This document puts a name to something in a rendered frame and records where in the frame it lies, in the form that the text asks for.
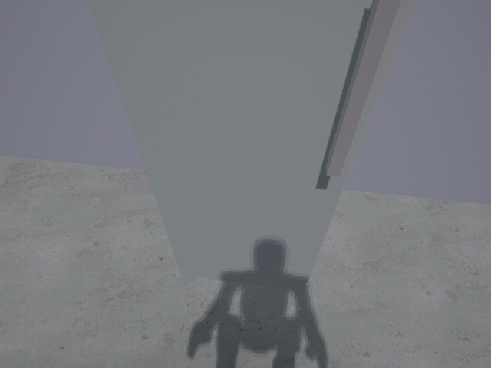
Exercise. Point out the handle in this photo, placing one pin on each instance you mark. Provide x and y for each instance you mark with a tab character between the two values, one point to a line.
378	28

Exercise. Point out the fridge door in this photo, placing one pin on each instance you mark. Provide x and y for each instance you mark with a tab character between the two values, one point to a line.
234	105

